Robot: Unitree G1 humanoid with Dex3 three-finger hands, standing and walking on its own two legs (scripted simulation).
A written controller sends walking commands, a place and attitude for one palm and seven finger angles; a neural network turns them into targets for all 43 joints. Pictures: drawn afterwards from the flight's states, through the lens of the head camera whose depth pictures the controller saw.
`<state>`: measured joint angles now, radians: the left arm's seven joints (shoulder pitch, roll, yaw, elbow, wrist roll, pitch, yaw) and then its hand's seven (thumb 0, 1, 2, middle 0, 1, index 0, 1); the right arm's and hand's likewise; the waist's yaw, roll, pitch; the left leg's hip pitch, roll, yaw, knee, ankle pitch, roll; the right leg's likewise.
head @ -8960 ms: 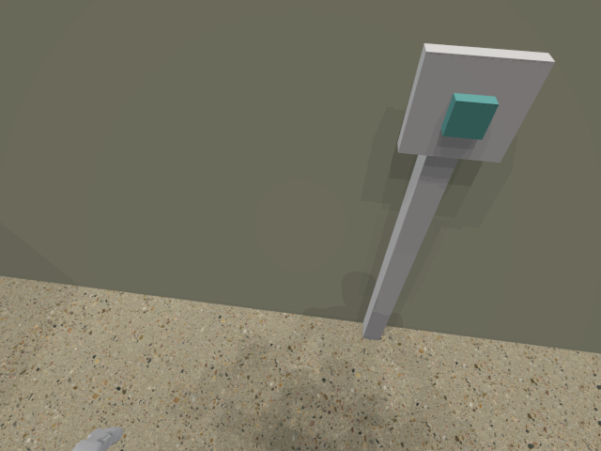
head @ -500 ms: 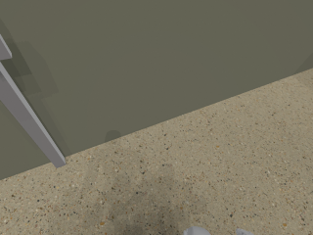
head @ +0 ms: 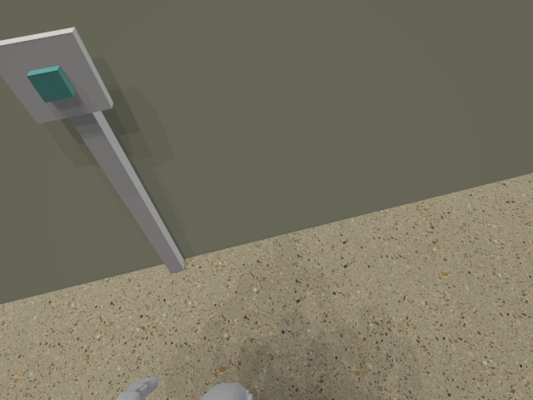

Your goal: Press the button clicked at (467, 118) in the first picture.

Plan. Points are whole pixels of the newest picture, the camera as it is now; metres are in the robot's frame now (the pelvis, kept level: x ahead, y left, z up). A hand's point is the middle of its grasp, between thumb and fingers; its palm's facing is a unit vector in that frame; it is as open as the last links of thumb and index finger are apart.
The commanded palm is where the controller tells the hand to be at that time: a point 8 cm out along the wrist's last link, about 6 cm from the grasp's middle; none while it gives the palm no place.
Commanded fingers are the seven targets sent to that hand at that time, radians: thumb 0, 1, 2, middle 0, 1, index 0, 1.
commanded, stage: turn to face it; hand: left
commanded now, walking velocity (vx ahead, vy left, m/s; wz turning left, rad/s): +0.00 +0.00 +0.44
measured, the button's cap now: (52, 83) +0.73 +0.47 +0.15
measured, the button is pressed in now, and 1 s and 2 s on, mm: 0 0 0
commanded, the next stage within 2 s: take the last steps up to it in 0.28 s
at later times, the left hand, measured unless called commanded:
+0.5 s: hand out of the picture -0.08 +0.27 -0.19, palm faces +0.29 -0.93 -0.23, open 7.4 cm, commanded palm none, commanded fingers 0.00 0.90 0.90 -0.20 -0.30 -0.20 -0.30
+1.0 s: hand out of the picture +0.06 +0.22 -0.15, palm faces +0.33 -0.91 -0.24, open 7.2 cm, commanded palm none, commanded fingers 0.00 0.90 0.90 -0.20 -0.30 -0.20 -0.30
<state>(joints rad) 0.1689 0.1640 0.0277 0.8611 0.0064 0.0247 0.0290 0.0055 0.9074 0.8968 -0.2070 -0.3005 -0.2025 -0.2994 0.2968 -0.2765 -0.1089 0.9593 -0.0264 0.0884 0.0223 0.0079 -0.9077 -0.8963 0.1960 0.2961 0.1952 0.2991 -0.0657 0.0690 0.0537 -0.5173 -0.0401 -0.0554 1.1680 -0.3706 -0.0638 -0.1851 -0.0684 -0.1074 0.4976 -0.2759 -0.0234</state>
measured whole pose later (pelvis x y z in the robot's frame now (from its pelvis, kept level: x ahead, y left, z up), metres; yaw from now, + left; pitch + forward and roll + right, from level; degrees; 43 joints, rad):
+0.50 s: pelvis -0.03 +0.06 -0.01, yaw +11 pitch -3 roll -1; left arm 0.31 0.25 0.07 1.03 0.02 0.07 0.02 0.01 0.91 0.90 -0.20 -0.30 -0.20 -0.30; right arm 0.13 -0.19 -0.02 0.93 -0.02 0.01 -0.01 0.00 -0.91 -0.90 0.20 0.30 0.20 0.30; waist 0.04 -0.03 0.05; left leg -0.20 0.00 0.06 0.53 -0.29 0.05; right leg -0.41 -0.10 -0.07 1.07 -0.46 0.06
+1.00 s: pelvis +0.05 +0.03 +0.00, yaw +15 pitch -3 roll +2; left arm 0.27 0.13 0.05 1.01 0.01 -0.05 0.02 0.00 0.94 0.90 -0.21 -0.30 -0.20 -0.30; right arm 0.45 -0.18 -0.06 1.14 -0.03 0.03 0.00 0.01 -0.91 -0.90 0.20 0.30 0.19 0.30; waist -0.02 0.05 0.00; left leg -0.35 0.00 0.03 0.98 -0.40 0.02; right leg -0.21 -0.04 -0.12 0.53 -0.28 -0.05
